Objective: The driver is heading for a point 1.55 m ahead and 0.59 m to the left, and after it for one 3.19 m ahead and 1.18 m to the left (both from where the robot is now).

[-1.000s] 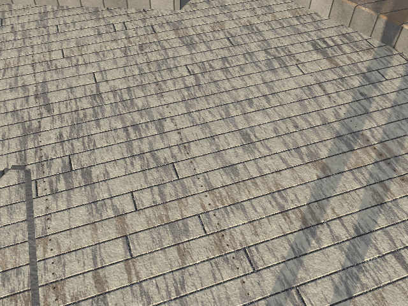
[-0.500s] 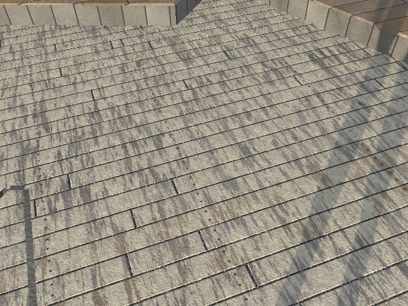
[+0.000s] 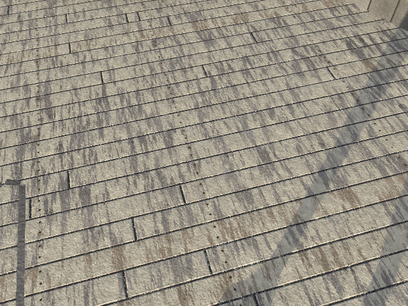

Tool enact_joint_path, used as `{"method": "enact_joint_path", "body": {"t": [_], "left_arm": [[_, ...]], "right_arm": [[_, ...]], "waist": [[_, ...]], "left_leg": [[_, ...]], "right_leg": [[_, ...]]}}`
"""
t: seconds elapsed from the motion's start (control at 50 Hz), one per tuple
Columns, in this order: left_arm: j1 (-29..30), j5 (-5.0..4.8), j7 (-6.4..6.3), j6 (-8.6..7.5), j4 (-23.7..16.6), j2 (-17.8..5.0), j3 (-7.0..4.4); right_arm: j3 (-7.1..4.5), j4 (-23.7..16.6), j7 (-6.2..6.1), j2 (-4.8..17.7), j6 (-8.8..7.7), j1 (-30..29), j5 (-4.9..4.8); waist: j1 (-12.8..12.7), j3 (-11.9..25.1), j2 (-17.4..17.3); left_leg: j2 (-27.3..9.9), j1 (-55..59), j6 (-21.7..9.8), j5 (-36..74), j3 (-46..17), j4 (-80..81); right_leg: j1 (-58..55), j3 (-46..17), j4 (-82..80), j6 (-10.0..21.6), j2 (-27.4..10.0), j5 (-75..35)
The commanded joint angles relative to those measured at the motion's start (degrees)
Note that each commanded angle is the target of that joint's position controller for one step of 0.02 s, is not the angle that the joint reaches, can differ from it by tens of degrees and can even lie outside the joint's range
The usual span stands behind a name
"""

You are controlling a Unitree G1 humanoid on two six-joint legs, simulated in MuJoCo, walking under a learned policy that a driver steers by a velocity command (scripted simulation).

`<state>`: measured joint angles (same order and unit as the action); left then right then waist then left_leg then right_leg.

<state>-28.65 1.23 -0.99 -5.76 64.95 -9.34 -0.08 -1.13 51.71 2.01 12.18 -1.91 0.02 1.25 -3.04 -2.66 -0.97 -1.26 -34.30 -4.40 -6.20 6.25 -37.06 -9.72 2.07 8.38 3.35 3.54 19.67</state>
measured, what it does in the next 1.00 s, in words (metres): walks ahead, turning left: left foot, then right foot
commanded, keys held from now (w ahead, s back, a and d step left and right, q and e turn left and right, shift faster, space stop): w+q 1.00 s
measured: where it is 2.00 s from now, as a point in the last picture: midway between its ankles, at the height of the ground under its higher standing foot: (103, 168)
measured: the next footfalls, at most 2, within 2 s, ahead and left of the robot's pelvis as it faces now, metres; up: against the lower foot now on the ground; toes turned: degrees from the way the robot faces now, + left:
left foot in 0.08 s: +0.22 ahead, +0.07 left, +0.00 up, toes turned +6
right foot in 0.62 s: +0.56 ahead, -0.03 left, +0.00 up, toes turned +21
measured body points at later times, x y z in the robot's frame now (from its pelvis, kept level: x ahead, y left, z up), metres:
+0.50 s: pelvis +0.28 +0.03 +0.01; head +0.32 +0.05 +0.46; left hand +0.45 +0.29 -0.09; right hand +0.28 -0.24 -0.12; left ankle +0.18 +0.07 -0.73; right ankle +0.48 -0.09 -0.68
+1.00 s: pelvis +0.54 +0.07 +0.01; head +0.57 +0.09 +0.46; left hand +0.39 +0.29 -0.12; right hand +0.83 -0.03 -0.09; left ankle +0.59 +0.25 -0.68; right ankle +0.52 -0.05 -0.73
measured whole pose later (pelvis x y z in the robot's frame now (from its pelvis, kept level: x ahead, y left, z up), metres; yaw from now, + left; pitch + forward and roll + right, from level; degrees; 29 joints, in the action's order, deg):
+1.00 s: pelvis +0.54 +0.07 +0.01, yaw +33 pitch +1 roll -2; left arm -22.8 1.2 -0.1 -5.5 51.6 -13.5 -3.1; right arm -3.4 42.9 4.2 15.3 0.2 4.8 2.0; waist -2.9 -2.3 -2.5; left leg -3.9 -38.1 -2.8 -3.8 1.0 -47.9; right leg 0.2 12.4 14.1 0.8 0.4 15.2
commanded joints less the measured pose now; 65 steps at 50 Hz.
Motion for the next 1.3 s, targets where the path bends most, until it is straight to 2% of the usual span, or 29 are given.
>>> {"method": "enact_joint_path", "body": {"t": [0.02,0.06,0.08,0.1,0.12,0.14,0.18,0.26,0.4,0.5,0.56,0.6,0.62,0.64,0.66,0.68,0.7,0.74,0.76,0.84,1.02,1.08,1.12,1.14,1.16,1.18,1.2,1.24,1.3], "left_arm": [[-0.4,0.13,-0.73,-0.62,-1.4,-9.3,-1.63],[1.2,0.19,-0.93,0.08,-2.0,-10.7,-2.15],[0.8,0.14,-0.73,0.14,-3.3,-9.7,-1.84],[-4.1,-1.59,0.54,-0.27,-4.7,-4.5,-1.37],[0.7,-0.13,0.8,-0.6,-6.2,-9.2,-2.31],[7.9,-0.05,1.05,-1.25,-9.0,-9.8,-2.55],[12.3,0.5,1.0,-1.2,-10.9,-9.0,-2.82],[11.5,1.7,1.2,2.17,-12.8,-6.4,-2.41],[29.6,1.05,2.04,2.97,-20.7,-7.2,-2.28],[37.2,0.38,2.31,2.42,-25.1,-7.7,-1.74],[32.8,-0.03,2.06,1.53,-25.4,-9.4,-2.1],[19.6,0.02,0.94,0.43,-22.0,-12.6,-3.51],[10.6,1.35,-0.12,-0.13,-21.3,-16.5,-4.56],[8.8,2.75,-0.44,0.58,-21.8,-21.4,-5.66],[11.1,1.73,-0.04,1.53,-21.8,-18.1,-5.6],[15.1,1.2,0.19,1.68,-22.8,-12.4,-4.33],[17.3,1.1,0.44,1.49,-22.6,-9.6,-3.59],[16.3,0.89,0.29,0.9,-21.2,-8.7,-3.19],[15.1,0.6,0.47,0.31,-20.4,-9.3,-3.37],[12.3,-0.23,0.95,-1.07,-19.1,-9.8,-3.88],[6.5,-0.06,0.46,-0.24,-16.3,-12.4,-4.66],[4.5,0.08,-0.06,1.05,-15.2,-14.1,-5.01],[4.0,0.09,-0.32,2.17,-14.9,-15.9,-5.32],[4.7,-0.13,-0.31,2.7,-15.4,-16.1,-5.23],[4.2,0.22,-0.11,2.75,-17.5,-14.0,-4.59],[3.7,-0.6,1.19,2.31,-22.5,-8.5,-3.45],[10.8,0.17,1.22,1.98,-23.0,-13.2,-4.28],[11.5,-0.81,1.43,1.01,-22.3,-10.9,-3.43],[7.1,1.4,1.74,3.69,-20.2,-9.9,-3.24]], "right_arm": [[-1.23,-2.1,-0.7,4.6,-0.97,2.9,-0.12],[-2.79,3.2,-1.3,6.6,-1.7,18.4,0.05],[-4.09,4.9,-1.83,10.3,-1.73,26.1,1.15],[-5.57,4.7,-1.9,15.0,-0.9,28.2,0.78],[-5.48,4.2,-1.13,14.1,-0.47,22.5,-0.8],[-4.84,2.9,-1.21,11.6,-0.62,17.0,-0.93],[-3.5,3.0,-1.37,6.5,-1.44,14.1,-0.55],[-3.53,3.6,-1.92,7.5,-2.93,17.1,-0.89],[-3.87,3.1,-2.06,8.3,-2.08,25.9,-1.03],[-4.13,2.3,-2.72,9.0,-1.5,29.5,-0.16],[-4.69,0.6,-3.33,10.7,-1.49,26.2,0.06],[-4.98,-0.5,-2.56,11.7,-2.23,23.4,-0.45],[-4.36,-2.3,-2.02,9.2,-2.85,23.1,-1.33],[-3.19,-4.1,-2.17,3.0,-2.59,29.5,-3.64],[-3.89,-3.3,-2.78,8.5,-1.71,30.2,-1.62],[-4.14,-3.0,-2.55,9.1,-1.22,26.4,-0.56],[-3.94,-3.5,-1.99,7.9,-1.1,23.1,-0.26],[-4.03,-4.2,-0.77,6.9,0.02,21.5,0.83],[-3.96,-4.6,-0.31,6.3,0.7,21.7,0.88],[-3.57,-7.8,1.01,5.6,1.89,15.0,0.99],[-1.79,-14.5,2.89,4.3,1.35,-1.5,0.92],[-2.14,-15.4,2.52,5.3,1.43,-1.9,1.42],[-3.06,-13.7,1.79,6.8,1.11,5.3,1.67],[-4.0,-10.8,1.08,8.2,0.54,14.5,2.08],[-5.58,-8.9,0.07,12.9,0.29,23.0,2.5],[-6.75,-10.6,-0.52,19.1,0.67,20.3,1.11],[-6.47,-11.0,-1.25,17.0,1.45,22.8,0.39],[-4.64,-8.9,-1.98,10.9,0.7,18.2,-0.19],[-3.25,-8.4,-1.7,7.9,-1.36,15.1,-0.67]], "waist": [[5.1,-0.7,6.8],[11.4,7.2,5.7],[13.7,11.7,2.1],[10.1,19.0,-13.8],[8.7,15.9,-4.7],[7.6,7.8,-2.1],[3.5,0.8,4.7],[0.7,1.1,1.5],[6.7,-0.6,-1.5],[9.3,-0.4,-3.1],[5.9,0.7,-4.4],[-0.5,7.4,-1.9],[-3.8,15.3,2.6],[-0.6,22.3,15.8],[1.2,20.2,11.9],[1.9,11.3,4.8],[2.2,6.0,1.9],[3.5,2.7,5.4],[4.0,3.1,7.5],[3.9,2.1,6.3],[0.7,-2.0,5.9],[1.1,-1.1,6.4],[4.3,3.9,6.9],[8.4,9.2,4.7],[11.4,15.9,-1.3],[7.1,20.4,-15.7],[10.8,18.2,-4.1],[5.9,6.7,1.1],[1.3,4.7,-0.5]], "left_leg": [[4.6,11.6,-3.7,-1.0,2.4,2.8],[6.6,27.7,-6.3,-0.4,1.8,7.8],[-2.6,40.1,-8.9,-8.1,-9.9,8.5],[-19.3,54.7,-19.9,-12.9,-45.2,17.1],[-18.0,51.7,-20.0,-16.5,-49.5,22.4],[-16.8,43.9,-18.2,-14.9,-40.8,23.2],[-10.9,28.9,-13.0,-1.1,-29.8,25.3],[-7.1,21.3,-12.9,7.9,-22.8,26.0],[-4.5,27.4,-8.5,12.2,-22.7,25.4],[-5.5,35.0,-8.2,20.0,-25.3,20.6],[-5.7,33.3,-5.8,25.1,-26.6,16.0],[-1.7,28.8,-3.2,30.8,-24.3,1.8],[1.5,21.4,-2.1,17.8,-21.5,-12.0],[9.9,3.6,-0.3,-23.2,-14.1,-28.1],[5.5,-1.6,-0.9,-24.1,-13.0,-35.1],[2.7,-2.4,-0.7,-18.1,-12.6,-36.0],[0.9,-1.6,-0.2,-14.3,-12.0,-33.8],[-1.3,0.8,0.6,-12.0,-11.1,-30.9],[-1.4,1.5,0.9,-11.7,-10.5,-30.8],[-2.8,-4.5,1.7,-6.6,-9.5,-28.7],[-2.2,-1.2,0.2,2.7,-1.8,-3.4],[1.1,3.0,-2.6,-4.7,1.3,0.9],[5.6,12.2,-5.2,-9.6,2.7,3.4],[7.4,24.3,-7.0,-7.4,1.9,7.8],[-2.9,39.5,-9.9,-14.5,-12.2,9.6],[-19.4,54.5,-18.5,-14.9,-45.6,17.3],[-19.1,52.9,-17.4,-7.6,-44.7,20.7],[-14.8,38.3,-13.5,9.7,-28.7,20.6],[-9.9,27.3,-11.0,19.4,-20.2,23.7]], "right_leg": [[4.9,0.3,10.0,4.6,-15.2,-60.9],[7.2,2.9,30.3,3.0,-14.1,-61.0],[18.3,4.0,46.0,2.2,-12.3,-43.6],[39.7,3.7,72.1,-1.1,1.1,2.1],[48.0,-4.8,76.4,0.4,-1.1,4.4],[50.9,-5.6,74.4,0.8,-4.5,-0.4],[44.5,-5.8,65.0,0.4,-8.2,-4.4],[39.8,-4.1,55.4,-3.1,-8.9,-3.0],[47.4,-2.1,36.2,-6.1,-7.5,-18.4],[48.0,-2.2,28.7,-5.4,-4.9,-17.3],[36.9,-3.0,21.6,-3.5,-3.1,-13.4],[17.5,-2.8,16.2,-1.0,-2.2,-13.6],[3.6,-12.9,15.3,1.7,-13.0,-4.9],[-10.6,-37.4,11.7,7.9,-29.4,-2.1],[-5.5,-45.1,9.4,9.7,-29.7,4.3],[3.0,-35.9,8.0,8.2,-26.6,5.1],[9.7,-27.1,6.4,6.9,-23.4,-1.0],[15.8,-16.1,4.0,4.3,-18.8,-10.9],[16.7,-13.9,3.8,4.6,-18.9,-15.4],[15.3,-6.3,1.3,5.6,-19.1,-22.9],[10.9,6.7,1.2,3.6,-18.6,-29.1],[5.9,9.7,8.1,2.7,-19.6,-45.2],[4.4,11.5,21.9,2.2,-19.5,-59.2],[9.1,13.0,34.6,1.0,-18.4,-55.0],[22.2,13.0,51.5,-0.8,-17.0,-33.3],[47.6,8.6,71.4,-4.4,-4.4,12.5],[53.8,-1.3,73.8,-3.9,-5.6,8.4],[50.2,-2.2,64.8,-2.9,-10.4,-0.4],[39.9,-2.3,57.9,-3.5,-11.5,-1.1]]}}
Keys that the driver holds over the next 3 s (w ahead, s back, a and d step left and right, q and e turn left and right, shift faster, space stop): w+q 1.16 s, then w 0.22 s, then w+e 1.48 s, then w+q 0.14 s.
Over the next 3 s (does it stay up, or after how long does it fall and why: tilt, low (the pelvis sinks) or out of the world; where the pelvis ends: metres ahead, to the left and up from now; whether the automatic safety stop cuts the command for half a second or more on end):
stays up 1.44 0.55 0.01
